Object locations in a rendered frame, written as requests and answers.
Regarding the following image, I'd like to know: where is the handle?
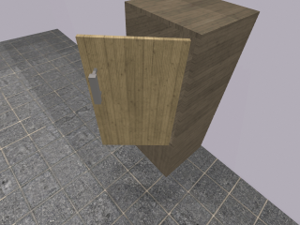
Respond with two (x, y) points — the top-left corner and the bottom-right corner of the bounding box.
(88, 67), (102, 105)

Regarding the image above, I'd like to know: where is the cupboard door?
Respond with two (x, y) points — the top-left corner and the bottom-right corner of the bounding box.
(75, 34), (191, 145)

